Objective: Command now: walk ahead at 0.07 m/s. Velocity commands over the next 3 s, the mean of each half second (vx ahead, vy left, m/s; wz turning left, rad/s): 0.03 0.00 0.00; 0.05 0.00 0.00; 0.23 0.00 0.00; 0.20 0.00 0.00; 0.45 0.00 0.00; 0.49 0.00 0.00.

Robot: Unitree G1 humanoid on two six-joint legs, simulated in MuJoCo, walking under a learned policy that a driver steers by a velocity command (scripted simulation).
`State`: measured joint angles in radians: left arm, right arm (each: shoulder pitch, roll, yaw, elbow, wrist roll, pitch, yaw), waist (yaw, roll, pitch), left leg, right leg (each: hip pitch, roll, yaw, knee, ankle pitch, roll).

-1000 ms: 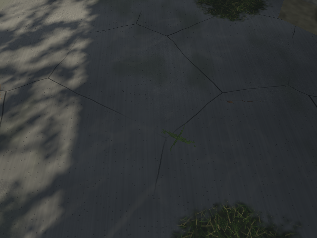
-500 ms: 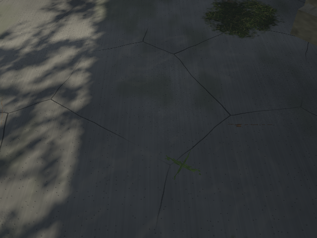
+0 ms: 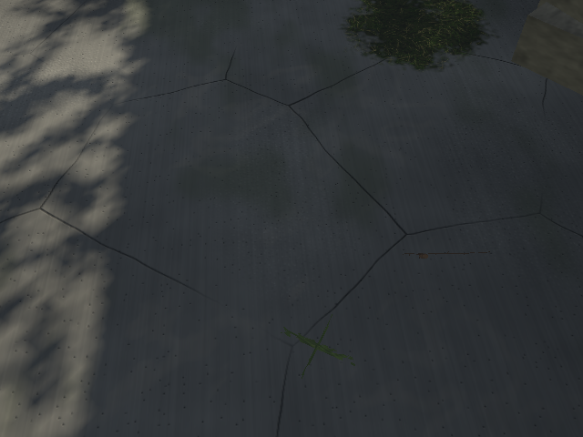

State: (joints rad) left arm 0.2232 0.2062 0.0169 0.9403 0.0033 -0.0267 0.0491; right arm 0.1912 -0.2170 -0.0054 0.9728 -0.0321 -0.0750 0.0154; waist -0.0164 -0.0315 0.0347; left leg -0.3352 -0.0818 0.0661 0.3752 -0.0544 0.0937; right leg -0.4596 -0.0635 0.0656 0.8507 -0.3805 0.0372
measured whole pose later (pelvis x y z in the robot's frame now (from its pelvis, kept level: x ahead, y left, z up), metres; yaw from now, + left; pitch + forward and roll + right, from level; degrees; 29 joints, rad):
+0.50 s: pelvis +0.06 -0.03 +0.00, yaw +1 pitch +0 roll +0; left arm 0.29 0.15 0.03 1.05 0.00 -0.03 0.04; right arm 0.23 -0.19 -0.01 1.07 0.00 -0.02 -0.03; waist 0.00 0.00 0.03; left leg -0.28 -0.01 0.03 0.50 -0.22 0.03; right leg -0.21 0.01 -0.01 0.51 -0.29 -0.01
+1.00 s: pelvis +0.09 -0.03 +0.00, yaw +1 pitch +0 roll +0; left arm 0.35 0.16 0.04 1.09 -0.02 -0.05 0.04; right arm 0.26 -0.18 -0.04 1.11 0.03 -0.04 -0.03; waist 0.00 -0.01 0.00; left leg -0.27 -0.02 0.03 0.59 -0.38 0.07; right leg -0.20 0.00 0.00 0.60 -0.45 -0.06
